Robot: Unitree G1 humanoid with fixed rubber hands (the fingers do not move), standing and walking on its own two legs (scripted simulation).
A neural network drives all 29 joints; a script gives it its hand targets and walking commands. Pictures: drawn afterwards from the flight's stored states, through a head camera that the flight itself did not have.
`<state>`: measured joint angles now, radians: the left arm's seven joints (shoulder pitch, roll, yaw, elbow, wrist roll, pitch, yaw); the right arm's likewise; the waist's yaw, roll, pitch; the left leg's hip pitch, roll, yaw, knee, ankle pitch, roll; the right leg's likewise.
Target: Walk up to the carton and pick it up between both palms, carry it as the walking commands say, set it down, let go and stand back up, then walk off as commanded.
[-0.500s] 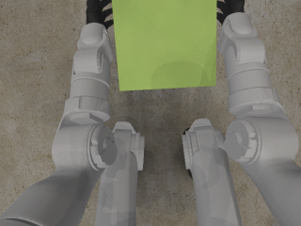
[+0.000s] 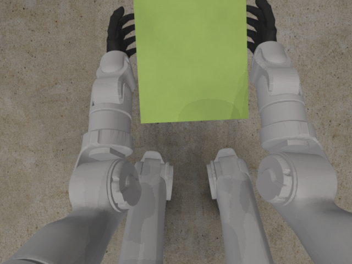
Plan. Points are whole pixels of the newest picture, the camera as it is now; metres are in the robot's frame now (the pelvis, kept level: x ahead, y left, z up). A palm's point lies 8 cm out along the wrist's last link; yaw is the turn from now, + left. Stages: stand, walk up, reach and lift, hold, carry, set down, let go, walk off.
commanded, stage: reach and lift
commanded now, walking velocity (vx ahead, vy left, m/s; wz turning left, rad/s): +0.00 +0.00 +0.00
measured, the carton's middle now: (189, 65) +0.51 -0.01 -0.17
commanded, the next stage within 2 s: none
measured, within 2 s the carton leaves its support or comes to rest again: neither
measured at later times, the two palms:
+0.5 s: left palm (102, 48) +0.50 +0.13 -0.02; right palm (279, 37) +0.50 -0.14 -0.02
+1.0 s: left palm (78, 39) +0.48 +0.13 +0.06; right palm (307, 24) +0.48 -0.14 +0.06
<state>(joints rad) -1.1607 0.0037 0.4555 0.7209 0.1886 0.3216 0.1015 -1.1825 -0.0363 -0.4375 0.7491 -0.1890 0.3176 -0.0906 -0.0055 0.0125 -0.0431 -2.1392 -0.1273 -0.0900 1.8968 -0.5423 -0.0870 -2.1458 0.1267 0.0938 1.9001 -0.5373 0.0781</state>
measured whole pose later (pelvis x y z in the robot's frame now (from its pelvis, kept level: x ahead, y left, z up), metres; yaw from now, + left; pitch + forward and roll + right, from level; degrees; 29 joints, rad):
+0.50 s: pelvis +0.01 +0.00 +0.05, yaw +0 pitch +43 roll +0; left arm -1.04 -0.04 0.47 0.69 0.22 0.34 0.09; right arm -1.06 0.02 -0.45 0.71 -0.23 0.33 -0.08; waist 0.00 0.01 -0.12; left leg -1.96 -0.13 -0.10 1.73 -0.52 -0.08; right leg -1.96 0.14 0.11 1.73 -0.52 0.08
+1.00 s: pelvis +0.02 +0.00 +0.11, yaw -1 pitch +39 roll +0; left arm -0.89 -0.09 0.46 0.66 0.23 0.32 0.08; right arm -0.91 0.07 -0.45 0.68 -0.24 0.31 -0.07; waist 0.00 0.01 -0.17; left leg -1.71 -0.13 -0.12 1.54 -0.51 -0.07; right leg -1.72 0.13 0.13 1.54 -0.50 0.07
